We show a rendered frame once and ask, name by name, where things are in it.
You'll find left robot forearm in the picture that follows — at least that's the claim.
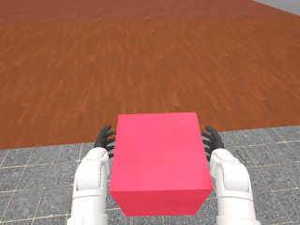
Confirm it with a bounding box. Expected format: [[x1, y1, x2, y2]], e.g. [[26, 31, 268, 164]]
[[67, 147, 111, 225]]

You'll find robot right hand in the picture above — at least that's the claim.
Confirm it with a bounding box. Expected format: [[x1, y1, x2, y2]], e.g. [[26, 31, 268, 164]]
[[201, 126, 224, 162]]

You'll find robot left hand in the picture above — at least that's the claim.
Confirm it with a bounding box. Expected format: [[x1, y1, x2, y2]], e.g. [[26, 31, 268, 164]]
[[94, 125, 117, 158]]

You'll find right robot forearm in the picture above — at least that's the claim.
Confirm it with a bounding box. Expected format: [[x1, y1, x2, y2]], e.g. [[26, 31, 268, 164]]
[[210, 148, 261, 225]]

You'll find carton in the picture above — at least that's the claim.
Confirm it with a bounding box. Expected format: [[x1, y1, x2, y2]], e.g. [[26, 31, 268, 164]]
[[109, 112, 214, 217]]

